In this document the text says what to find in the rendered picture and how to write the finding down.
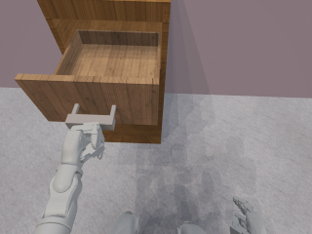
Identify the robot left shin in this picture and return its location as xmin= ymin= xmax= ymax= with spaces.
xmin=123 ymin=211 xmax=133 ymax=215

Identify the cabinet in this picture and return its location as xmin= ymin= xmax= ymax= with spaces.
xmin=37 ymin=0 xmax=171 ymax=144

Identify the handle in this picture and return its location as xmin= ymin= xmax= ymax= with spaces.
xmin=64 ymin=103 xmax=117 ymax=131

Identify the robot right thigh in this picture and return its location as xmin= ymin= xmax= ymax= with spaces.
xmin=175 ymin=223 xmax=207 ymax=234

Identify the robot right hand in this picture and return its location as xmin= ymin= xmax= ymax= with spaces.
xmin=229 ymin=196 xmax=268 ymax=234

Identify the drawer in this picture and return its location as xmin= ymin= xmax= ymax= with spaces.
xmin=14 ymin=29 xmax=161 ymax=126

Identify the robot left forearm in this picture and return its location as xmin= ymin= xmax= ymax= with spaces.
xmin=33 ymin=163 xmax=83 ymax=234

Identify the robot left hand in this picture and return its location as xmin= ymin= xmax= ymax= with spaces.
xmin=61 ymin=122 xmax=105 ymax=169

